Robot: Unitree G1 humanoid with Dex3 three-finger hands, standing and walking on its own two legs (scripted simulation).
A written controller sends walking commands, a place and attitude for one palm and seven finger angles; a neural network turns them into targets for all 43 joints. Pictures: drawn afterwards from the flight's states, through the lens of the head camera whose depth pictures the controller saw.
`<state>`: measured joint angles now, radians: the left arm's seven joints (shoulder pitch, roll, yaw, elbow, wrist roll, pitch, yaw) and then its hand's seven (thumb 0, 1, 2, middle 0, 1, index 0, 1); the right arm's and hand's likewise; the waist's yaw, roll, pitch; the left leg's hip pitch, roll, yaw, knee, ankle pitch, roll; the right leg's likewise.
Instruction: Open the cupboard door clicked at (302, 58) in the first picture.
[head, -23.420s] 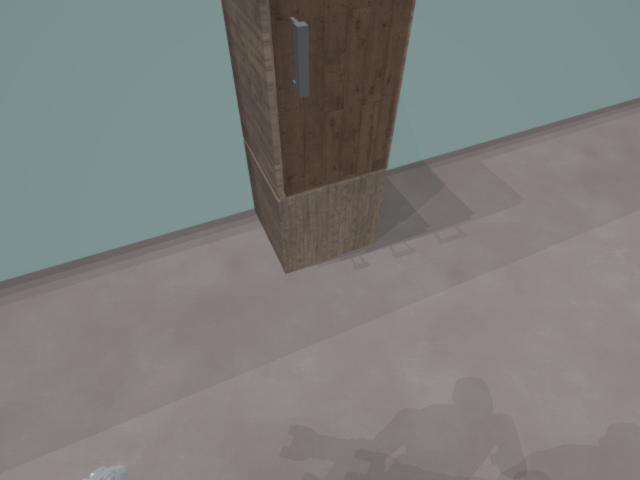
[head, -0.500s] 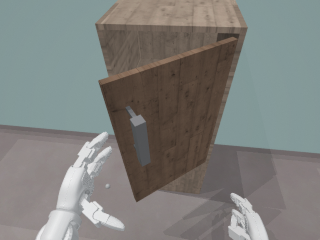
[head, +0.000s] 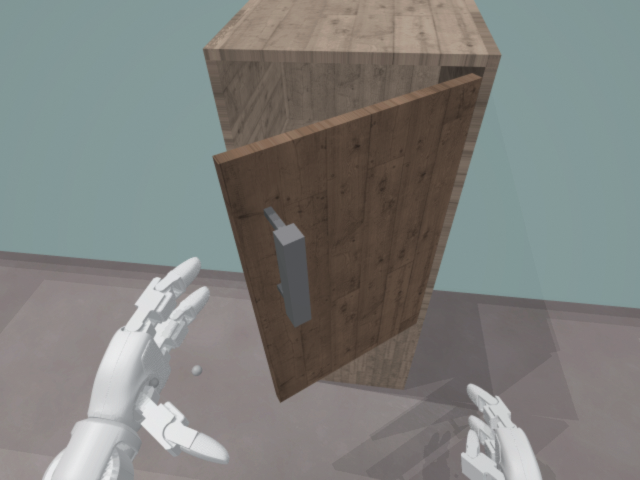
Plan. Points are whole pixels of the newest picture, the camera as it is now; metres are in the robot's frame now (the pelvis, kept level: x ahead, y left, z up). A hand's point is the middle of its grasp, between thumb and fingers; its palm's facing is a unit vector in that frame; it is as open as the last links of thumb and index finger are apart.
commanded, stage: draw the hand back to the body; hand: left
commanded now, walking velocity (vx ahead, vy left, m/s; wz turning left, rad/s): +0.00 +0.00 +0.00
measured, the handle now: (285, 268) +0.35 +0.08 +0.11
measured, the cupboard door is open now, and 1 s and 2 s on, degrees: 38 38 38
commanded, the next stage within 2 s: step back with the hand held close in 1.32 s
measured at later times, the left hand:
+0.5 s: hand (117, 362) +0.19 +0.21 +0.14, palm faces +0.29 -0.90 -0.32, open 14.3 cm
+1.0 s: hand (58, 323) +0.21 +0.26 +0.18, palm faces +0.44 -0.80 -0.41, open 8.5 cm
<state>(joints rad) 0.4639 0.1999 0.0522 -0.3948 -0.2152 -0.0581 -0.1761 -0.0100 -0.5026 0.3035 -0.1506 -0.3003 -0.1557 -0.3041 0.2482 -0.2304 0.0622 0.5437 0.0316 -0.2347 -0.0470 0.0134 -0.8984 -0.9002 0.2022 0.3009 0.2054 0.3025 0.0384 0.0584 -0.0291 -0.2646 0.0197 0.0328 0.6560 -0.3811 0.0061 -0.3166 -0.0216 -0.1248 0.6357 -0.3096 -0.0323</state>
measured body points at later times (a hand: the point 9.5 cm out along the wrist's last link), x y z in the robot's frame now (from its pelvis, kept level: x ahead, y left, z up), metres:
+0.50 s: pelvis +0.00 +0.01 +0.02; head -0.01 +0.00 +0.46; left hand +0.17 +0.26 +0.16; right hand +0.19 -0.20 -0.06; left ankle -0.02 +0.11 -0.72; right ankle +0.02 -0.10 -0.72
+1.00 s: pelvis +0.02 +0.01 +0.02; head +0.00 -0.01 +0.47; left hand +0.18 +0.30 +0.20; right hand +0.21 -0.21 -0.07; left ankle -0.02 +0.11 -0.72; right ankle +0.02 -0.10 -0.72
